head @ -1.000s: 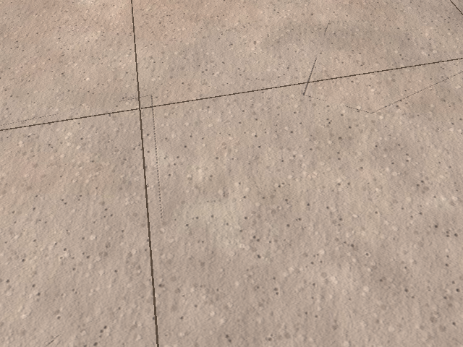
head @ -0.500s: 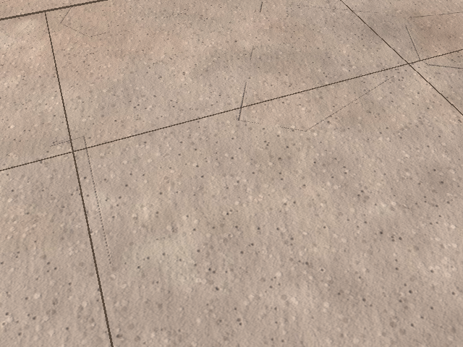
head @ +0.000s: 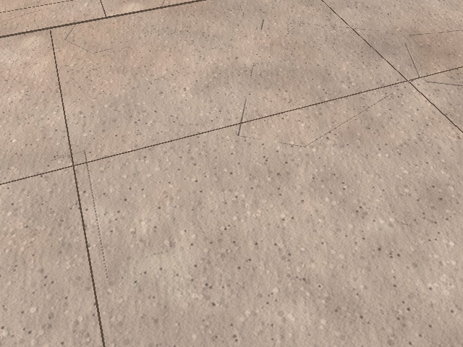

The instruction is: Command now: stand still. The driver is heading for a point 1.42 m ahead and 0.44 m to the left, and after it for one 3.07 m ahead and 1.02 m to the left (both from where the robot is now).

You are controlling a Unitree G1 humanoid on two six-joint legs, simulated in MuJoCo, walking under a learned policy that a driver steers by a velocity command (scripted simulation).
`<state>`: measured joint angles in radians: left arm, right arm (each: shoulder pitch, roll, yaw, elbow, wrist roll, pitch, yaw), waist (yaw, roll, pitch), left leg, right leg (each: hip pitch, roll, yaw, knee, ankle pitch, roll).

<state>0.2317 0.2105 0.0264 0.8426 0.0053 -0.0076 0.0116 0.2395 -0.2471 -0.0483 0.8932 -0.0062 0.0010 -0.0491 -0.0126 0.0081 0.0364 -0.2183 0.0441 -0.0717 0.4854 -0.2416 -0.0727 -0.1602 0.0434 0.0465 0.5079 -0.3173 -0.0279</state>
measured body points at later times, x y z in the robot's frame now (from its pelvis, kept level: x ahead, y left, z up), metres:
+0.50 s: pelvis +0.00 +0.00 +0.00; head +0.01 +0.00 +0.45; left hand +0.03 +0.25 -0.14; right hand +0.03 -0.25 -0.15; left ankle +0.01 +0.16 -0.74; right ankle -0.03 -0.11 -0.74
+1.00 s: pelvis +0.00 +0.01 +0.00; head +0.01 +0.01 +0.45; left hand -0.01 +0.25 -0.15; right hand +0.00 -0.23 -0.16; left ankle +0.01 +0.16 -0.74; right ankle -0.03 -0.11 -0.74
